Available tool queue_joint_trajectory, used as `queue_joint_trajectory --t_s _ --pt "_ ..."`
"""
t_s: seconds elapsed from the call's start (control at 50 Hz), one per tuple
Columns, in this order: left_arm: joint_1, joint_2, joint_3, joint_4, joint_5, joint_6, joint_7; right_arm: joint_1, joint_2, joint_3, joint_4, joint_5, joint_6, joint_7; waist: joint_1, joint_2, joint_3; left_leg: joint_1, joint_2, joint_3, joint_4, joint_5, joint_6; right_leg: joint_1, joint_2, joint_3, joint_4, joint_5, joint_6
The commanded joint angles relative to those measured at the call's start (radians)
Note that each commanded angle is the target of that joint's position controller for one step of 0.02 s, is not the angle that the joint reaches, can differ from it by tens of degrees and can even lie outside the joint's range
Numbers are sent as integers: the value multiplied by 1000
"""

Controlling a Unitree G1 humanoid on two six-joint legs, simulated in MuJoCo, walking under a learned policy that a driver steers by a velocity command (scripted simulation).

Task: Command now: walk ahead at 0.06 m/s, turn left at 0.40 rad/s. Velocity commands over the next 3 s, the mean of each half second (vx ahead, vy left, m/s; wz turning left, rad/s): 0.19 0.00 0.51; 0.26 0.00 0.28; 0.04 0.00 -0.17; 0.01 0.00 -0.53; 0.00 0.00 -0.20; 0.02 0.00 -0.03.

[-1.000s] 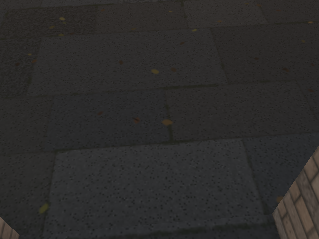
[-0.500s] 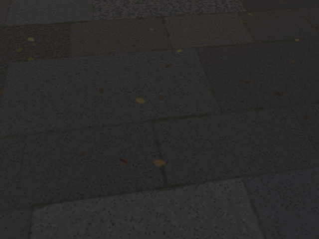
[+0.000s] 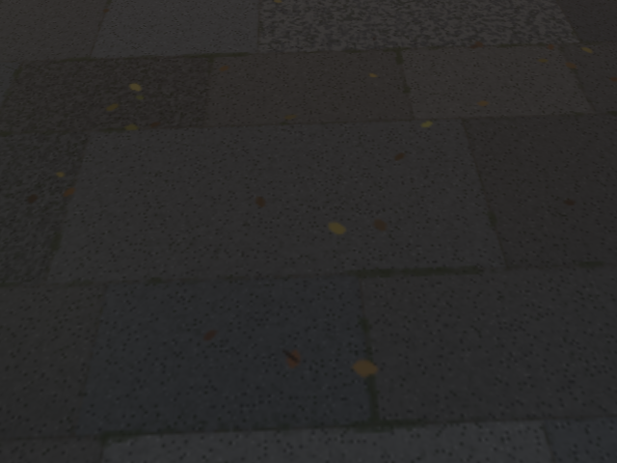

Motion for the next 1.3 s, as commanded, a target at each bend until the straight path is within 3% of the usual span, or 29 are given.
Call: queue_joint_trajectory --t_s 0.02,0.1,0.14,0.16,0.18,0.2,0.22,0.24,0.28,0.32,0.54,0.6,0.64,0.66,0.68,0.7,0.72,0.74,0.78,0.86,1.0,1.06,1.1,1.12,1.14,1.16,1.18,1.22,1.3 --pt "12 139 30 -61 10 13 11 25 -58 -12 -54 7 12 5 17 -115 -87 53 3 41 -51 13 -2 6 -302 193 -172 -48 -143" --pt "-7 159 35 -72 -7 24 23 15 -78 -19 -81 5 8 5 25 -80 -96 94 -14 72 -169 -31 15 41 -338 193 -135 -80 -128" --pt "-33 174 44 -75 -12 20 26 75 -78 -21 -68 -2 -1 7 -11 -78 -98 217 -24 70 -356 89 47 -21 -306 129 -61 -124 -59" --pt "-9 154 43 -67 -7 22 24 98 -110 -30 -59 -3 -11 1 -15 6 -69 245 -5 -3 -482 157 75 -70 -270 97 29 -154 3" --pt "16 90 31 -87 -4 28 13 138 -193 -48 -63 -11 -21 -9 -11 244 -80 310 212 -333 -660 164 138 -213 -151 -8 292 -386 83" --pt "-91 66 21 -156 -7 37 19 186 -290 -75 -55 7 -16 -9 -42 265 1 250 333 -567 -733 63 278 -378 10 67 430 -489 107" --pt "-138 93 27 -166 6 40 10 194 -249 -72 -40 5 -10 -13 -38 149 32 215 296 -537 -768 -124 296 -388 -33 169 526 -405 105" --pt "-122 113 35 -162 1 32 -6 121 -212 -62 -58 17 -8 -11 0 112 51 206 240 -479 -791 -244 263 -403 -51 193 535 -296 105" --pt "-93 138 44 -136 12 8 -32 37 -194 -57 -94 22 -18 -1 26 108 34 281 158 -396 -789 -90 222 -420 -56 195 539 -175 113" --pt "-109 117 38 -149 23 1 -40 94 -184 -56 -71 24 -44 12 9 45 -15 387 139 -367 -769 60 227 -444 -56 203 556 -120 124" --pt "-256 111 25 -247 6 -21 -59 218 -235 -79 -50 3 -70 13 -90 86 -7 375 119 -408 -710 160 265 -352 -46 207 297 -136 168" --pt "-233 128 27 -260 -7 -22 -53 214 -235 -77 -39 5 -86 12 -60 100 1 385 143 -443 -680 237 244 -265 -47 215 224 -133 131" --pt "-107 119 29 -225 -10 -33 -48 152 -236 -76 -46 10 -91 9 19 81 -9 279 106 -396 -604 378 192 -24 -20 193 99 -87 99" --pt "-4 121 36 -184 -7 -40 -38 130 -228 -72 -46 15 -92 8 68 49 -44 221 48 -353 -510 482 154 154 15 171 20 -30 90" --pt "93 205 57 -156 6 -54 -25 117 -182 -59 -63 20 -96 6 107 -36 -113 172 -49 -262 -300 443 101 290 -111 290 -33 -67 79" --pt "193 351 84 -147 15 -50 -15 176 -104 -37 -92 34 -100 5 109 -311 -217 -18 -203 -116 -8 89 53 469 -359 662 -129 -5 -18" --pt "167 295 77 -131 -1 -36 -17 224 -172 -49 -57 5 -85 -5 57 -272 -205 -96 -183 -139 141 -144 53 409 -434 786 -117 53 -67" --pt "77 203 51 -158 -6 -35 -27 223 -176 -47 -30 -4 -77 -5 24 -149 -109 -103 -131 -164 193 -109 56 312 -393 673 -96 87 -67" --pt "-8 108 20 -163 -6 -42 -28 147 -141 -36 -28 -1 -73 6 6 -104 -32 -89 -76 -130 137 -11 36 221 -295 465 -121 291 -35" --pt "65 101 1 -99 -12 -61 -23 110 -116 -29 -16 -2 -44 17 -7 -138 -92 -39 -102 -83 112 87 -4 223 -247 305 -75 758 -58" --pt "129 93 -28 -27 -8 -55 -18 -51 -69 11 -19 5 -29 13 14 -155 -82 68 -62 30 -175 210 10 151 -221 231 -54 773 -57" --pt "124 111 -28 -23 -13 -49 -27 -70 -78 15 8 9 -38 8 20 -148 -60 169 -67 56 -275 238 25 100 -221 259 -47 558 -47" --pt "144 79 -39 -1 -14 -45 -25 -54 -88 18 26 -5 -55 3 -3 -98 -22 296 -45 22 -480 378 30 36 -196 270 -1 357 -4" --pt "171 36 -50 3 -8 -45 -22 -8 -128 10 35 -6 -68 -5 -9 -38 -76 421 65 -102 -509 615 41 1 -160 255 49 203 29" --pt "270 5 -56 11 -14 -39 -18 32 -185 2 51 0 -74 -10 43 65 -129 529 196 -219 -454 951 103 -53 -94 213 88 -148 53" --pt "321 -18 -64 47 -32 -17 -9 33 -146 13 58 25 -67 -12 37 108 -181 497 240 -244 -468 926 180 1 -63 191 97 -308 61" --pt "290 6 -59 54 -30 -1 -4 -11 -120 18 48 30 -62 -14 40 100 -140 435 218 -248 -503 775 178 17 -55 195 81 -294 66" --pt "216 67 -37 35 -10 11 -2 -80 -148 5 14 23 -55 -28 41 98 -52 336 175 -201 -550 645 144 16 -39 218 84 -192 62" --pt "191 30 -32 23 -12 23 0 1 -185 -26 14 34 -42 -50 22 84 -102 367 220 -179 -559 633 187 -35 -5 190 264 -291 67"
Next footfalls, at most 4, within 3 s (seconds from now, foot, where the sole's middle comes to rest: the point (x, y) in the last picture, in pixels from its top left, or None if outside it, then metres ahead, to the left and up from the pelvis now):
0.18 left None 0.02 0.12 -0.78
0.68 right None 0.25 -0.03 -0.78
1.12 left None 0.28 0.20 -0.78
1.60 right None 0.27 -0.02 -0.78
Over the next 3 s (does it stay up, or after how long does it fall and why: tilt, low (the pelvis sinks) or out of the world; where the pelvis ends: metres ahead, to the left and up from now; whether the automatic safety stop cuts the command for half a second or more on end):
stays up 0.22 0.03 0.00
